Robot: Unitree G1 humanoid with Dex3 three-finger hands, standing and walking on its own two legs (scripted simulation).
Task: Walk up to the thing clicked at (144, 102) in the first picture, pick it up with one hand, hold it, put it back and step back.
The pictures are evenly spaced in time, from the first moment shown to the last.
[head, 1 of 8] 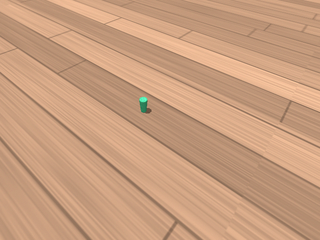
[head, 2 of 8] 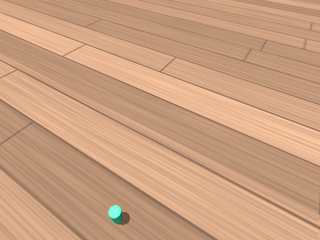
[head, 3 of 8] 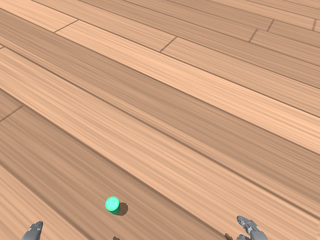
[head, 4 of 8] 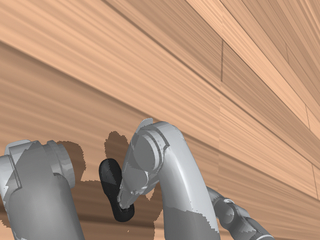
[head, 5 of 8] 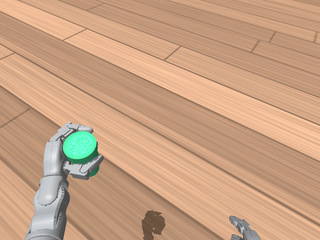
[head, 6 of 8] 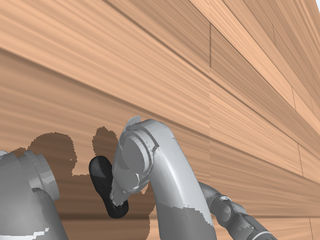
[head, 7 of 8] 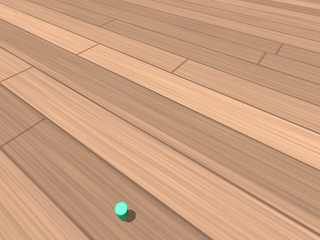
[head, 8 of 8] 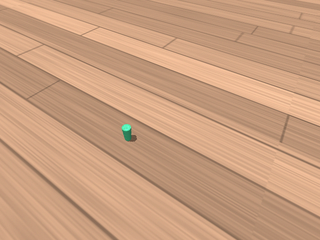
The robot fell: no
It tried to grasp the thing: yes
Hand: left
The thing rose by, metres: 0.70
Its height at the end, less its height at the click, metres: +0.00
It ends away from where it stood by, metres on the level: 0.02
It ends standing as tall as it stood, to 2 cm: yes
